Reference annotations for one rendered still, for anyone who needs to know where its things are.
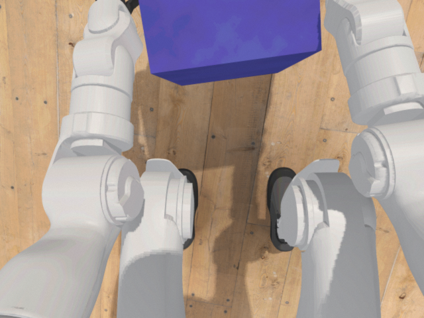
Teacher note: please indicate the left robot hand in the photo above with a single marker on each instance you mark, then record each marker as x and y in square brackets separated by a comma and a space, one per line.
[130, 4]

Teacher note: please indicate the carton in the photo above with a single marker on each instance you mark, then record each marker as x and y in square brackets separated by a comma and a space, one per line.
[200, 41]

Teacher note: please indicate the robot right foot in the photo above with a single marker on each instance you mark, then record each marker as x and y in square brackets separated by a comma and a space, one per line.
[278, 183]

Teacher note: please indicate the right robot upper arm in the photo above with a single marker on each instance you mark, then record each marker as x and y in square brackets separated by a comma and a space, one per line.
[387, 163]

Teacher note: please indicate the left robot forearm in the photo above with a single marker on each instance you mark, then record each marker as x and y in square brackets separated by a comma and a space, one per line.
[99, 120]

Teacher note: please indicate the right robot forearm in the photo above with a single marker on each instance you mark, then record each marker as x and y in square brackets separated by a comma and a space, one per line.
[378, 60]

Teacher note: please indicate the left robot upper arm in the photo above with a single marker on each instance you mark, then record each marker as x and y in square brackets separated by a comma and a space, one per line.
[87, 199]

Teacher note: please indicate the robot left thigh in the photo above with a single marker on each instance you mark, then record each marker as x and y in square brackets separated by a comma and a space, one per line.
[150, 270]

